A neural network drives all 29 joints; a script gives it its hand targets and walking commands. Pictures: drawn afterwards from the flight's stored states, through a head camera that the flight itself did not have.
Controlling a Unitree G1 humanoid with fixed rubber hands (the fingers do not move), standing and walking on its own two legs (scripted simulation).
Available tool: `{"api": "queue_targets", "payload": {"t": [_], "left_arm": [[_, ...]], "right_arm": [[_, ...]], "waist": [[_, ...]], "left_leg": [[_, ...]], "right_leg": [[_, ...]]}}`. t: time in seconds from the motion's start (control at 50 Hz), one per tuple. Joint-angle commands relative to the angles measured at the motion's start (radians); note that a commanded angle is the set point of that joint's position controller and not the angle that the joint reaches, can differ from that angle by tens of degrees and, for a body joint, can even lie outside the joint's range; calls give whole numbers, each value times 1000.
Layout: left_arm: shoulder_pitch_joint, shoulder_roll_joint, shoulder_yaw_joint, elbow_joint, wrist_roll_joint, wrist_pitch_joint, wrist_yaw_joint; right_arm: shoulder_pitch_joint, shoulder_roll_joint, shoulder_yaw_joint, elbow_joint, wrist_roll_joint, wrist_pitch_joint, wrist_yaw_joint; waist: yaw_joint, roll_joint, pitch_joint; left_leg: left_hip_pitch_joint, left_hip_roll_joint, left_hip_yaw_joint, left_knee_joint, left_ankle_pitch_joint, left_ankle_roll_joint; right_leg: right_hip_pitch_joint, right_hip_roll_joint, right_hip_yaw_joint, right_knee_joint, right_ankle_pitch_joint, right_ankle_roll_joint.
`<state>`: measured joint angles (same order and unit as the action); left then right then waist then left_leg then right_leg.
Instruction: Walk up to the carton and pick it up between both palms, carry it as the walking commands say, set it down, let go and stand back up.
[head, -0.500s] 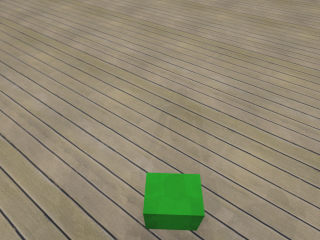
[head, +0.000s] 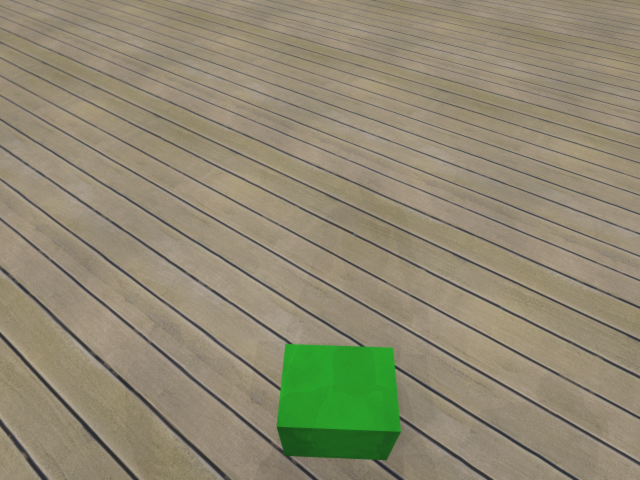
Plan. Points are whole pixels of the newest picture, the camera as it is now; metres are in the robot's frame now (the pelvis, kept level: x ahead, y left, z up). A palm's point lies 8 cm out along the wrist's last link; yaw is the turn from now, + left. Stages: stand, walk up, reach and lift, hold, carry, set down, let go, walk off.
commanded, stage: stand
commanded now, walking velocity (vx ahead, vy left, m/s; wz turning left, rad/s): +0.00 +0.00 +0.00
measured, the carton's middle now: (337, 403) +0.45 -0.02 -0.64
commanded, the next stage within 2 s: reach and lift in 0.32 s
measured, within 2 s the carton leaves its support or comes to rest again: neither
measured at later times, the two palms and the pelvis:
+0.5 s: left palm out of the picture +0.15 +0.26 -0.12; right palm out of the picture +0.16 -0.24 -0.12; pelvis -0.02 +0.01 -0.02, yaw -1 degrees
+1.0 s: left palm (165, 470) +0.19 +0.25 -0.17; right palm (496, 473) +0.18 -0.23 -0.16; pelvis -0.04 +0.02 -0.06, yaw -2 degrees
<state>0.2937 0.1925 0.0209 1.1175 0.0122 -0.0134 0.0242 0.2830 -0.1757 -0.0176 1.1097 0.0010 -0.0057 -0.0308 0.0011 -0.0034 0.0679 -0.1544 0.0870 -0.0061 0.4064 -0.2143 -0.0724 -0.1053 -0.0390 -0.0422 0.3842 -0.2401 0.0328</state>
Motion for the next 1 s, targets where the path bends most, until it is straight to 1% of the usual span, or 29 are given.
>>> {"api": "queue_targets", "payload": {"t": [0.0, 0.14, 0.26, 0.3, 0.32, 0.34, 0.38, 0.4, 0.44, 0.48, 0.52, 0.56, 0.58, 0.6, 0.64, 0.68, 0.7, 0.72, 0.74, 0.8, 0.82, 0.84, 0.86, 0.88, 0.9, 0.92, 0.94, 0.96, 0.98], "left_arm": [[39, 110, 23, -13, -4, 2, 7], [76, 92, 18, 2, 5, 9, 3], [48, 128, 22, -6, 0, -6, 6], [44, 123, 20, -23, -1, -3, 5], [-307, 131, -48, -374, -63, 41, -30], [-630, 197, -41, -664, -74, 104, -25], [-553, 230, -18, -616, -91, 236, -13], [-454, 236, 18, -515, -88, 302, -19], [-322, 175, -11, -475, -73, 469, -43], [-163, 145, -27, -397, -48, 615, -28], [-80, 89, -36, -380, -62, 663, -47], [-114, 63, -8, -484, -51, 618, -62], [-171, 57, -1, -535, -62, 606, -63], [-205, 40, -18, -586, -49, 572, -68], [-254, 44, 34, -629, -5, 495, -69], [-344, 68, 62, -727, 10, 412, -57], [-379, 54, 67, -742, 15, 353, -57], [-381, 56, 85, -750, 17, 322, -55], [-380, 71, 98, -732, 20, 307, -48], [-305, 122, 146, -680, 66, 293, -52], [-283, 155, 163, -677, 79, 314, -47], [-285, 83, 105, -660, 44, 333, -58], [-273, 100, 117, -684, 47, 339, -57], [-320, 70, 105, -673, 26, 342, -60], [-306, 34, 102, -672, 23, 347, -57], [-263, 59, 118, -664, 28, 359, -53], [-331, 18, 90, -689, -12, 364, -51], [-325, 49, 114, -663, -2, 369, -48], [-359, 35, 90, -648, 6, 386, -52]], "right_arm": [[71, -76, -10, -14, -4, -6, -5], [52, -84, 0, -12, -7, -5, -1], [49, -83, -5, -41, -12, -7, -1], [45, -102, -8, -27, -10, -10, -2], [-305, -173, -9, -378, 13, 23, 4], [-648, -214, -16, -603, 12, 100, 7], [-645, -218, 17, -618, 54, 216, 14], [-509, -222, 1, -553, 40, 285, 14], [-331, -164, 21, -495, 40, 453, 47], [-152, -192, 25, -425, 42, 588, 66], [-78, -160, 14, -389, 18, 634, 68], [-96, -165, -14, -422, -32, 599, 98], [-216, -165, -36, -514, -45, 576, 103], [-246, -170, -50, -591, -40, 532, 100], [-295, -198, -135, -650, -106, 453, 99], [-368, -164, -138, -667, -90, 360, 120], [-361, -195, -180, -672, -115, 312, 115], [-326, -176, -180, -653, -121, 281, 123], [-336, -172, -170, -665, -112, 265, 117], [-318, -146, -138, -715, -72, 264, 105], [-296, -179, -134, -684, -59, 282, 110], [-290, -131, -111, -649, -33, 304, 106], [-267, -135, -102, -630, -28, 318, 105], [-340, -153, -113, -684, -21, 315, 104], [-292, -174, -133, -637, -36, 318, 98], [-292, -215, -143, -639, -27, 325, 111], [-320, -172, -140, -633, -9, 327, 106], [-366, -204, -129, -644, -5, 331, 112], [-405, -207, -157, -631, -16, 344, 116]], "waist": [[1, -5, 6], [10, 38, 62], [1, -3, -25], [2, 45, -24], [-18, 6, -212], [-36, 4, -171], [1, -25, -114], [2, 55, -68], [21, 17, -24], [9, -58, -48], [24, 1, -141], [33, 3, -174], [29, -52, -223], [29, 14, -293], [-4, -11, -270], [38, 65, -412], [-4, 53, -495], [3, 15, -561], [-18, -43, -642], [1, -111, -702], [31, -65, -693], [4, -67, -630], [40, -2, -630], [17, -44, -577], [13, -1, -604], [46, 38, -609], [0, 53, -610], [32, 32, -541], [8, 71, -433]], "left_leg": [[-15, 26, 1, -47, 172, 56], [-54, 30, 8, -69, 119, 50], [-6, 39, -7, -58, 201, 55], [-22, 36, 3, -71, 147, 59], [-241, -123, 93, 128, -248, 74], [-192, -142, 124, 138, -256, 72], [-260, -128, 125, 143, -222, 95], [-271, -126, 141, 121, -225, 69], [-201, -114, 110, 107, -277, 70], [-133, -117, 78, 125, -118, 52], [-130, -126, 56, 102, 88, 48], [-66, -132, 37, 105, 292, 57], [-92, -138, 36, 129, 363, 60], [-83, -141, 23, 158, 471, 73], [-161, -144, 35, 194, 458, 53], [-156, -133, 16, 293, 607, 46], [-157, -123, 8, 348, 674, 37], [-180, -124, 17, 390, 690, 33], [-222, -116, 2, 409, 656, 40], [-413, -152, 55, 420, 400, 31], [-374, -158, 69, 397, 322, 26], [-436, -156, 78, 387, 262, 23], [-408, -163, 80, 396, 293, 21], [-424, -157, 67, 411, 353, 24], [-394, -148, 57, 413, 459, 7], [-331, -142, 51, 413, 429, -1], [-341, -139, 58, 420, 377, -11], [-359, -141, 54, 412, 261, -6], [-410, -135, 57, 378, 102, -8]], "right_leg": [[-6, -77, 37, -60, 212, -45], [-55, -53, 22, -68, 84, -27], [-32, -62, 21, -50, 130, -40], [-15, -68, 28, -54, 138, -33], [-327, 38, 64, 81, -291, -61], [-305, 59, 26, 75, -308, -49], [-324, 46, -27, 101, -253, -30], [-391, 34, -46, 100, -270, -53], [-398, 32, -19, 60, -316, -70], [-443, 63, -9, 78, -155, -70], [-316, 95, 7, 115, 62, -76], [-293, 97, 15, 124, 221, -68], [-309, 91, 33, 138, 296, -57], [-324, 88, 40, 163, 388, -56], [-354, 85, 33, 208, 413, -35], [-468, 70, 22, 315, 442, -38], [-536, 75, 20, 351, 474, -32], [-563, 81, 18, 382, 471, -24], [-537, 77, 17, 422, 505, -16], [-419, 64, 0, 456, 515, 20], [-435, 71, -25, 442, 389, 19], [-495, 75, -23, 427, 322, 13], [-495, 77, -27, 440, 319, 0], [-603, 79, -24, 436, 339, 14], [-600, 87, -19, 433, 378, -4], [-598, 92, -31, 438, 308, -13], [-673, 96, -25, 435, 269, -28], [-671, 86, -30, 440, 173, -22], [-734, 76, -31, 414, 35, -30]]}}
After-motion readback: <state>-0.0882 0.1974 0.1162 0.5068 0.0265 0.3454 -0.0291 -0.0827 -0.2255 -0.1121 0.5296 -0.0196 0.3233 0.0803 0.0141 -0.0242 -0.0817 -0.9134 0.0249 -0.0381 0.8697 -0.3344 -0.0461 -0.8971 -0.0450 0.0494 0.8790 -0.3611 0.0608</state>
